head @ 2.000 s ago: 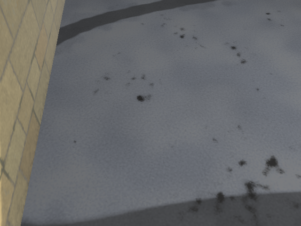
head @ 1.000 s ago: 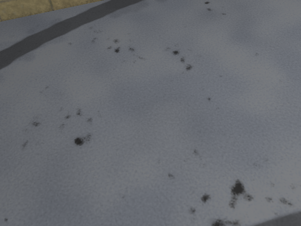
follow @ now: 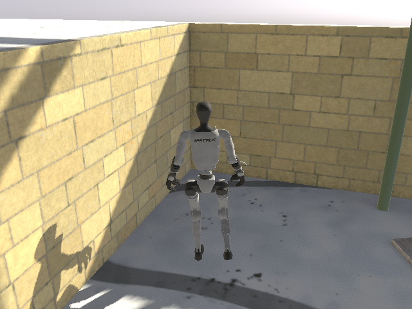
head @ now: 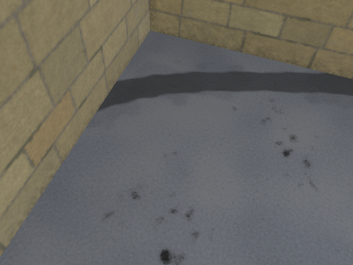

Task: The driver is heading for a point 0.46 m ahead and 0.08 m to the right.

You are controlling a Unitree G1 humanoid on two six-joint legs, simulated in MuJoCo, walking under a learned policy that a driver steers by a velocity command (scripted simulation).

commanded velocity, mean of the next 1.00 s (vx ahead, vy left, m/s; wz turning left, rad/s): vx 0.29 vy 0.00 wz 0.19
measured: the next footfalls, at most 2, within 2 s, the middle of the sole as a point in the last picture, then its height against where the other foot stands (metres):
right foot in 0.38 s outside the picture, level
left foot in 0.78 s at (148, 259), level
